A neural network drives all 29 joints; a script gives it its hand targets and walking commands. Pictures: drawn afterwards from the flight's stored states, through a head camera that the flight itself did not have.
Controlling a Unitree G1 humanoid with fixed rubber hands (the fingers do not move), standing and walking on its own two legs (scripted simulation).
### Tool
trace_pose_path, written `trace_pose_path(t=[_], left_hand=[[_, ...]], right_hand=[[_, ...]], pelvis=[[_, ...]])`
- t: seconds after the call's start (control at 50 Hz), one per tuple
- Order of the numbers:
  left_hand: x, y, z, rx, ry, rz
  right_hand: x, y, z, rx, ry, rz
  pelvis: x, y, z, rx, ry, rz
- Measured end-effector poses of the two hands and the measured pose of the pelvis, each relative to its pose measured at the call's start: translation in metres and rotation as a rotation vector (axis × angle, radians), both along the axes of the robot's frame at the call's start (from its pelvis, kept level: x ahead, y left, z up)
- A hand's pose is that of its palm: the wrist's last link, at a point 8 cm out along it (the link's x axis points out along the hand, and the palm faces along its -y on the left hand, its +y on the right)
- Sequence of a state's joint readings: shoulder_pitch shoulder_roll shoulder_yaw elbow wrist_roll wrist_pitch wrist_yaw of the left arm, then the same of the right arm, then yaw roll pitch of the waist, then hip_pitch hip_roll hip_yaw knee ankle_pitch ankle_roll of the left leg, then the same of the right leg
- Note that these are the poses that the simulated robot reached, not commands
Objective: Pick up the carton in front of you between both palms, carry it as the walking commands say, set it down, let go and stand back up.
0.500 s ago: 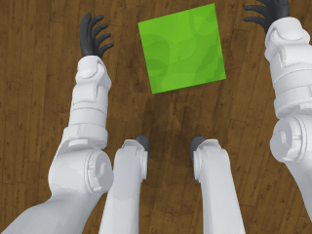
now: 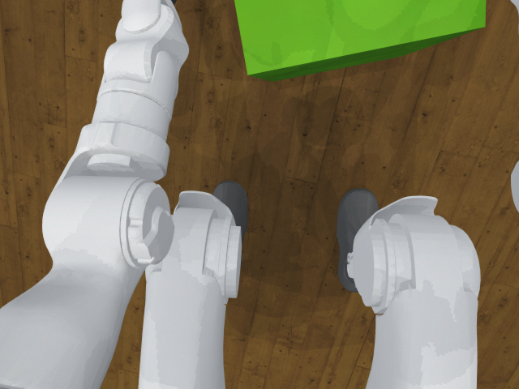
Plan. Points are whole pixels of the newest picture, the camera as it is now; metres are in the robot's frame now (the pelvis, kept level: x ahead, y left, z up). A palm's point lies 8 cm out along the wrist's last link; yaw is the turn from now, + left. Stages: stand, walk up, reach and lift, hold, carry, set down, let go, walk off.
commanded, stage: reach and lift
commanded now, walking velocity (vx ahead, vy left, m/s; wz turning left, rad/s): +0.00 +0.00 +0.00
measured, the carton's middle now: out of the picture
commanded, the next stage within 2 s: none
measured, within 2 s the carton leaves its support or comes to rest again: leaves its support in 0.86 s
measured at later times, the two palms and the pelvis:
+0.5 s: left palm out of the picture +0.55 +0.10 -0.18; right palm out of the picture +0.57 -0.22 -0.19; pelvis +0.00 +0.00 -0.01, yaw +0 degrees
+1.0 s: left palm out of the picture +0.55 +0.09 -0.12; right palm out of the picture +0.54 -0.21 -0.14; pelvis +0.01 +0.00 +0.00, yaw -3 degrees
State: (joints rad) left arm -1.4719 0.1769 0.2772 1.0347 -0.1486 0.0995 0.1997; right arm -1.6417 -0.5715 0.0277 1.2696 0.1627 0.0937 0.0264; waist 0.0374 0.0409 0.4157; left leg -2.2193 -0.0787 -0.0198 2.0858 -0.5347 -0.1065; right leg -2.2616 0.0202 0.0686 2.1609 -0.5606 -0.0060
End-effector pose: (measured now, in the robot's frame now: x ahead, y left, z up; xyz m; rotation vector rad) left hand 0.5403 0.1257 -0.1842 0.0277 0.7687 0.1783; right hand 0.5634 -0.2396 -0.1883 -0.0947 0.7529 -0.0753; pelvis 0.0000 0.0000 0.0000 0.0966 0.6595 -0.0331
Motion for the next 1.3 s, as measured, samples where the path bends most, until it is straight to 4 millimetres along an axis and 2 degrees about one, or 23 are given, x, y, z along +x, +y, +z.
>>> trace_pose_path(t=[0.1, 0.2, 0.42, 0.54, 0.78, 0.88, 0.96, 1.06, 1.16, 1.3], left_hand=[[0.011, 0.005, -0.006, 0.012, -0.019, 0.001], [0.016, -0.002, -0.004, 0.004, -0.033, -0.009], [0.009, -0.012, 0.001, -0.007, -0.021, -0.024], [0.012, -0.035, 0.002, -0.039, -0.025, -0.042], [0.017, -0.032, 0.006, -0.035, 0.005, -0.010], [0.017, -0.034, 0.019, -0.032, -0.022, 0.011], [0.010, -0.038, 0.045, -0.044, -0.073, 0.027], [-0.002, -0.043, 0.094, -0.061, -0.118, 0.018], [-0.014, -0.047, 0.142, -0.073, -0.106, 0.008], [-0.028, -0.040, 0.188, -0.057, -0.090, -0.006]], right_hand=[[0.008, 0.005, -0.011, 0.006, -0.021, 0.004], [0.015, 0.008, -0.005, 0.008, -0.049, 0.010], [0.004, 0.015, 0.000, 0.020, -0.024, 0.021], [0.005, 0.025, 0.002, 0.018, -0.011, 0.039], [0.004, 0.029, 0.003, 0.035, 0.024, 0.066], [-0.005, 0.030, 0.007, 0.026, 0.019, 0.040], [-0.014, 0.028, 0.031, 0.020, -0.007, 0.006], [-0.028, 0.023, 0.088, 0.042, -0.050, -0.041], [-0.044, 0.020, 0.140, 0.044, -0.037, -0.072], [-0.060, 0.026, 0.185, 0.036, -0.021, -0.076]], pelvis=[[0.005, -0.001, -0.009, -0.003, -0.028, 0.001], [0.010, 0.000, -0.014, -0.003, -0.029, 0.005], [0.006, 0.004, -0.011, -0.005, -0.019, 0.001], [0.001, 0.004, -0.009, -0.008, -0.041, 0.001], [0.008, -0.002, -0.018, -0.012, -0.030, 0.003], [0.012, -0.001, -0.017, -0.013, -0.009, -0.004], [0.013, 0.002, -0.010, -0.016, 0.010, -0.021], [0.009, 0.009, 0.008, -0.019, 0.028, -0.046], [0.003, 0.015, 0.034, -0.023, 0.046, -0.068], [-0.003, 0.019, 0.070, -0.026, 0.071, -0.075]])
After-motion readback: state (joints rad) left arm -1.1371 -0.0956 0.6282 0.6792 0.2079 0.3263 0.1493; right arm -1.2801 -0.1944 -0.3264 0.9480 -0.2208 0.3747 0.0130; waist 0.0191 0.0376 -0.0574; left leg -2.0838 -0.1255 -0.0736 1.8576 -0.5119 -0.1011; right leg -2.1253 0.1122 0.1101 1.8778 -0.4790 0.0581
